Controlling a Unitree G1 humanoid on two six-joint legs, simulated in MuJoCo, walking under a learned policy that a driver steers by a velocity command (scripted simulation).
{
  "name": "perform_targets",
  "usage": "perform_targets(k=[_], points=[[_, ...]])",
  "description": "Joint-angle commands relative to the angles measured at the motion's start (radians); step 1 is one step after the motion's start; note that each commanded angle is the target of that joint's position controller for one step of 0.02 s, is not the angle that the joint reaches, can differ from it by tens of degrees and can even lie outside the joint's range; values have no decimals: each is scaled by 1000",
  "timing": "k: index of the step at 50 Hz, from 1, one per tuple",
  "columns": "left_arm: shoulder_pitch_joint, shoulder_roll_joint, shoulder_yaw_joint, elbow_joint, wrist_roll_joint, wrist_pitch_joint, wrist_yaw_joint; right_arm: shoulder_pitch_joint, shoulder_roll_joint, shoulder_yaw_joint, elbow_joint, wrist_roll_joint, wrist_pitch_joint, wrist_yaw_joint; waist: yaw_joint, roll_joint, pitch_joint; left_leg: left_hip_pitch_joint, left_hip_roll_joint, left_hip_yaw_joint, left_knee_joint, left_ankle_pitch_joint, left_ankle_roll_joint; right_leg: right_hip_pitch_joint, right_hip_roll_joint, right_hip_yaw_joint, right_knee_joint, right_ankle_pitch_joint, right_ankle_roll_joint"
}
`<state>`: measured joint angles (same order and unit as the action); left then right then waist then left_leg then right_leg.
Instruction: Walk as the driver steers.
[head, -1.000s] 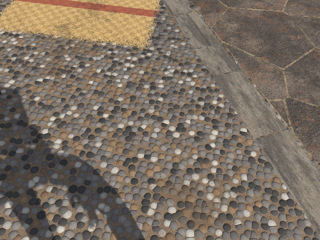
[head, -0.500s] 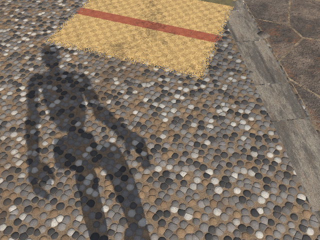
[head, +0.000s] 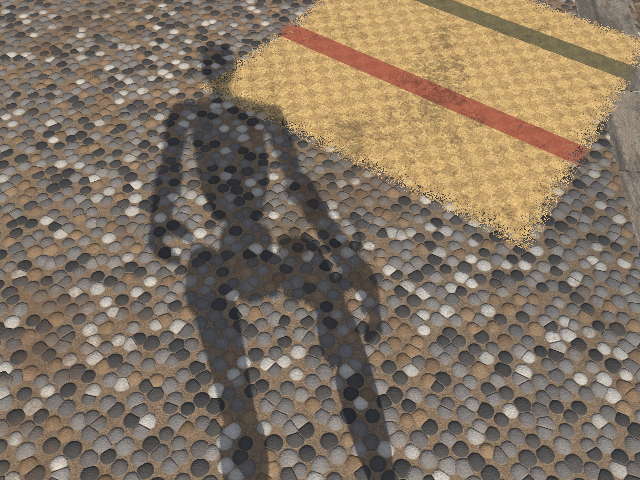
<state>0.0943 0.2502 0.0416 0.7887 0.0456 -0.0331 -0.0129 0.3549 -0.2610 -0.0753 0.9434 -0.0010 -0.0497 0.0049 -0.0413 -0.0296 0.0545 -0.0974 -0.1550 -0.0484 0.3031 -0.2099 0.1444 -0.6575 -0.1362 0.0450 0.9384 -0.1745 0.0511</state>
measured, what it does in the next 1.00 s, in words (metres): walks ahead: right foot, then left foot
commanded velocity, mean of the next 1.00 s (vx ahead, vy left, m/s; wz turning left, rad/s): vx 0.50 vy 0.00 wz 0.11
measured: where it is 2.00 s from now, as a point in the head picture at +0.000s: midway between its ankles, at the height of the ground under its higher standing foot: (323, 250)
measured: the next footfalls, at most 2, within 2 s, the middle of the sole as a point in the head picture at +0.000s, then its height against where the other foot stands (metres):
right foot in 0.24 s outside the picture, level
left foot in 0.74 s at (254, 447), level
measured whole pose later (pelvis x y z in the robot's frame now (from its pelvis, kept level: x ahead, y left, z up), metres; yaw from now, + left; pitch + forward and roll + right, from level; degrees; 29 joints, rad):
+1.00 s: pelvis +0.52 +0.05 +0.00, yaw +3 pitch +0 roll +0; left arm 0.26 0.27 0.07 0.89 0.03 -0.01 -0.04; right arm 0.33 -0.23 -0.04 0.91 -0.02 -0.10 -0.01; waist -0.01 -0.05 0.02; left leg -0.08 -0.03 0.18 0.27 -0.20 0.07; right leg -0.61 -0.08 0.01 1.06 -0.18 -0.05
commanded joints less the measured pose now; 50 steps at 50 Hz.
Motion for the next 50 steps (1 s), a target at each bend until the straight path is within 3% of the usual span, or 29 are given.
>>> perform_targets(k=[1, 5, 7, 9, 10, 11, 12, 13, 14, 15, 16, 18, 20, 22, 25, 28, 31, 34, 35, 36, 37, 38, 39, 40, 41, 42, 44, 47, 50], points=[[-75, 64, 7, -82, -4, 0, -5, 59, -143, -28, -51, -1, -11, -2, -15, 83, -12, 12, 239, -217, -74, 415, 96, -22, 49, -54, -116, 115, 8], [-193, 71, -4, -135, -13, -12, -10, 121, -152, -29, -52, -11, -5, -11, -61, 98, -9, 113, 257, -262, -24, 467, 89, -33, 91, -51, -252, 145, -11], [-200, 82, -6, -152, -17, -21, -11, 118, -163, -31, -58, -16, -6, -19, -51, 110, -9, 142, 278, -283, 5, 500, 74, 16, 105, -44, -326, 129, -33], [-95, 106, 2, -126, -18, -32, -7, 70, -174, -31, -71, -18, -12, -25, 6, 121, -30, 103, 284, -272, 58, 607, 32, 206, 132, -50, -403, 88, -71], [10, 131, 14, -91, -17, -38, 1, 57, -183, -32, -72, -19, -18, -22, 48, 115, -77, 92, 270, -257, 156, 726, 13, 343, 162, -65, -418, 52, -93], [154, 152, 25, -50, -14, -50, 12, 47, -180, -29, -69, -15, -25, -14, 123, 73, -151, 53, 219, -208, 335, 725, -7, 524, 152, -66, -479, 81, -120], [308, 211, 39, -36, 8, -58, 27, 64, -119, -11, -91, -10, -33, -7, 173, -8, -278, -83, 165, -163, 600, 453, -24, 747, -43, 140, -491, -78, -166], [335, 313, 64, -21, 22, -49, 25, 231, -30, 3, -95, 25, -30, -4, 92, -273, -385, -380, -14, -68, 903, -291, -66, 961, -303, 645, -603, -115, -313], [271, 235, 56, -24, -8, -34, 14, 209, -113, -4, -67, -13, -21, -12, 73, -136, -301, -486, 54, -98, 997, -283, -53, 864, -282, 749, -667, -272, -322], [177, 150, 37, -42, -19, -35, 11, 107, -121, -6, -81, -21, -18, -7, 61, -30, -142, -498, 99, -93, 984, -181, -57, 712, -233, 571, -684, -273, -299], [139, 104, 25, -36, -15, -40, 6, 36, -107, 0, -98, -24, -19, 0, 59, 20, -77, -486, 129, -85, 932, -125, -60, 617, -177, 430, -697, -154, -273], [157, 84, 16, -1, -17, -51, 9, 11, -91, 3, -110, -36, -5, 14, 33, -49, -50, -436, 161, -68, 856, -104, -72, 536, -97, 257, -721, 51, -234], [206, 87, 16, 31, -26, -70, 3, 16, -72, 9, -110, -40, 8, 22, 23, -67, -66, -424, 158, -52, 823, -103, -83, 533, -85, 198, -729, 192, -243], [234, 101, 20, 51, -34, -79, 0, -33, -61, 15, -126, -44, 14, 29, 20, -63, -52, -477, 178, -28, 774, -71, -97, 539, -85, 155, -761, 212, -259], [269, 98, 19, 75, -35, -74, 1, -178, -44, 32, -174, -44, 12, 38, 43, -56, -10, -534, 224, 30, 617, 34, -123, 534, -62, 92, -812, 193, -257], [309, 111, 22, 97, -37, -70, -2, -297, -17, 53, -208, -35, 6, 44, 72, -60, 4, -469, 223, 82, 425, 127, -133, 521, -34, 28, -812, 247, -238], [355, 132, 27, 119, -35, -66, -1, -358, -32, 55, -225, -29, 2, 39, 92, -59, 3, -415, 202, 109, 325, 136, -120, 568, -59, 23, -780, 309, -227], [367, 142, 29, 138, -31, -55, 5, -364, -52, 48, -234, -32, -5, 29, 79, -57, 7, -355, 183, 109, 258, 66, -86, 624, -95, 45, -708, 403, -216], [361, 147, 29, 142, -32, -51, 7, -309, -59, 42, -219, -35, -11, 24, 48, -50, -12, -277, 160, 111, 217, 43, -74, 629, -90, 46, -637, 496, -207], [354, 145, 27, 146, -36, -47, 8, -188, -74, 32, -177, -43, -22, 15, -9, -12, -68, -117, 139, 115, 140, 61, -55, 604, -51, 16, -487, 564, -190], [345, 119, 18, 130, -41, -48, 8, -21, -129, 12, -131, -61, -35, 2, -71, 44, -177, 124, 230, 16, 125, 34, -20, 478, 1, -17, -276, 439, -168], [372, 21, -7, 77, -65, -51, 4, 99, -231, -12, -126, -80, -38, -12, -91, 225, -312, 394, 529, -353, 61, -101, 50, 186, 121, -97, 54, -20, -124], [407, 83, 15, 90, -53, -40, 15, 90, -242, -22, -115, -44, -21, -10, -65, 258, -329, 354, 613, -570, -37, -129, 103, 56, 181, -45, 218, -346, -131], [357, 118, 28, 98, -39, -30, 17, -1, -164, -2, -131, -30, -15, -6, -30, 144, -188, 235, 561, -439, -48, -178, 81, 21, 116, 12, 260, -282, -142], [319, 89, 24, 97, -39, -29, 8, -73, -100, 14, -140, -25, -22, -2, -7, 117, -92, 113, 511, -314, -90, -136, 58, 30, 81, 13, 233, -207, -140], [308, 71, 24, 102, -37, -22, 3, -109, -65, 22, -141, -25, -29, -2, 17, 117, -48, 37, 466, -218, -126, -77, 23, 62, 60, 7, 196, -162, -135], [316, 53, 26, 110, -16, 3, -12, -112, -48, 27, -125, -23, -46, -10, 50, 129, -22, -33, 419, -91, -155, 56, -6, 105, 46, -1, 179, -113, -116], [251, 38, 30, 82, -17, 21, -27, -71, -68, 18, -100, -12, -68, -13, 63, 100, -17, -12, 411, 14, -174, 197, -1, 37, 39, -12, 175, -26, -100], [155, 31, 29, 46, -16, 27, -35, -24, -62, 17, -76, -15, -69, -16, 51, 94, 7, 19, 402, 95, -181, 255, 4, -48, 32, -24, 111, 69, -86]])
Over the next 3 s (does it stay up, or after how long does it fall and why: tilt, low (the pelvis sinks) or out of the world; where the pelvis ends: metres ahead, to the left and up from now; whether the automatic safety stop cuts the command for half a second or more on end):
stays up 1.09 -0.03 0.00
